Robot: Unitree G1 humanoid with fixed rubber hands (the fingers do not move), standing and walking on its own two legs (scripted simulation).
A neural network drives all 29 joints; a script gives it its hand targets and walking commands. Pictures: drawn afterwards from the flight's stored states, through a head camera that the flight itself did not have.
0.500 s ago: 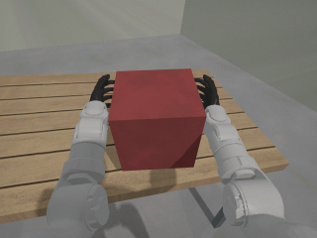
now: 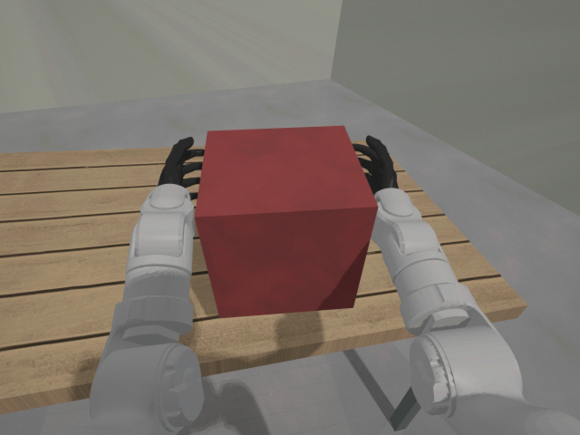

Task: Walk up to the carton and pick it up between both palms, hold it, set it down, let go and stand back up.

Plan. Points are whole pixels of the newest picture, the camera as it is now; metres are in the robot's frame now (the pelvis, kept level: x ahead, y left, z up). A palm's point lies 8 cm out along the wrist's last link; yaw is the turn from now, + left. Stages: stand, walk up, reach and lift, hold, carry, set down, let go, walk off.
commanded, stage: reach and lift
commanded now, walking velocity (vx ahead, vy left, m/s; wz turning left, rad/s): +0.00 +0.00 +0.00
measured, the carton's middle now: (282, 221) +0.38 -0.03 +0.15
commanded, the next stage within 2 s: hold in 0.40 s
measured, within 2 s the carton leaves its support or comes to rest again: neither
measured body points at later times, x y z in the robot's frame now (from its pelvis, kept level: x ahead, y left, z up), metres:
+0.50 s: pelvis +0.00 +0.00 +0.00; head -0.05 +0.03 +0.45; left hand +0.41 +0.12 +0.21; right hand +0.39 -0.17 +0.22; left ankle +0.04 +0.11 -0.74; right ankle +0.03 -0.16 -0.74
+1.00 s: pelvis +0.00 +0.00 +0.00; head -0.06 +0.03 +0.45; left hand +0.40 +0.12 +0.22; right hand +0.38 -0.17 +0.24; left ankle +0.04 +0.11 -0.74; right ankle +0.03 -0.16 -0.74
